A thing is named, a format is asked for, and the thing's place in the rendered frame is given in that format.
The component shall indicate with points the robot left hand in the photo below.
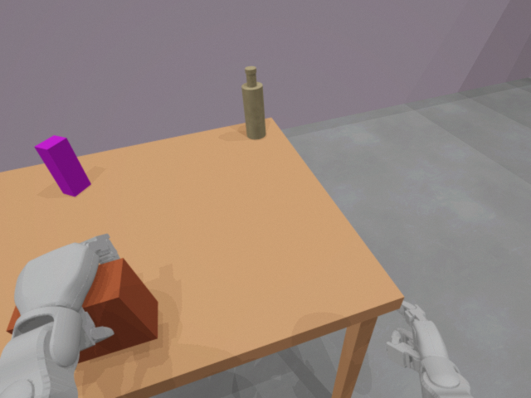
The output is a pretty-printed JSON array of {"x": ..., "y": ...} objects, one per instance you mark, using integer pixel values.
[{"x": 63, "y": 278}]

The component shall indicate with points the robot right hand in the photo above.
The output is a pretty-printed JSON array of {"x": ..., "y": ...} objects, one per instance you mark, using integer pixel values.
[{"x": 406, "y": 348}]

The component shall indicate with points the robot right forearm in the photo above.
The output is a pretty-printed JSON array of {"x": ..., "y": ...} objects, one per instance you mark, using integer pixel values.
[{"x": 440, "y": 378}]

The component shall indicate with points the sponge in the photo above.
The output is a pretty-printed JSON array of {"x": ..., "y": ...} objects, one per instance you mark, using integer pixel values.
[{"x": 119, "y": 300}]

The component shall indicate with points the table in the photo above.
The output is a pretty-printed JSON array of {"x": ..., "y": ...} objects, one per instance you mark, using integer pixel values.
[{"x": 240, "y": 244}]

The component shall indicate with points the robot left forearm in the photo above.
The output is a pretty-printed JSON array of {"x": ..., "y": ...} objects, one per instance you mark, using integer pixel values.
[{"x": 41, "y": 358}]

